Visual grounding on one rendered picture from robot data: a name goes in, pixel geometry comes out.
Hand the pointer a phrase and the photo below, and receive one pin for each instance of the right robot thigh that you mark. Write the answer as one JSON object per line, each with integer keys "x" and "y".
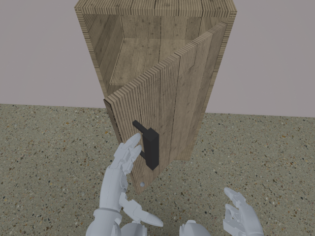
{"x": 193, "y": 229}

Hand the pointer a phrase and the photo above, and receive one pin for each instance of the robot thigh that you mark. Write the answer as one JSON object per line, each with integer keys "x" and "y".
{"x": 193, "y": 229}
{"x": 133, "y": 229}

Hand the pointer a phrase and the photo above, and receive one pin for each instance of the left robot forearm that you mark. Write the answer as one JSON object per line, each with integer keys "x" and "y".
{"x": 106, "y": 223}

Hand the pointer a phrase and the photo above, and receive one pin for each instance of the robot left hand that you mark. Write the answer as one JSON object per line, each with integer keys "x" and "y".
{"x": 115, "y": 180}

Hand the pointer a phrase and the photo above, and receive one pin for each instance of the handle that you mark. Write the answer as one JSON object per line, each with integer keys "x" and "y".
{"x": 151, "y": 145}

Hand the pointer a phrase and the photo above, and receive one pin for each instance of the robot right hand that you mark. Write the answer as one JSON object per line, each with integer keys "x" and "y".
{"x": 245, "y": 220}

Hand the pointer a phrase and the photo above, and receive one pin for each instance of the left robot thigh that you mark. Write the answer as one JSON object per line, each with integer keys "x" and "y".
{"x": 133, "y": 229}

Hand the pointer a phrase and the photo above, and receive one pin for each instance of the cupboard door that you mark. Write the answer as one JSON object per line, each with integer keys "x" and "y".
{"x": 169, "y": 98}

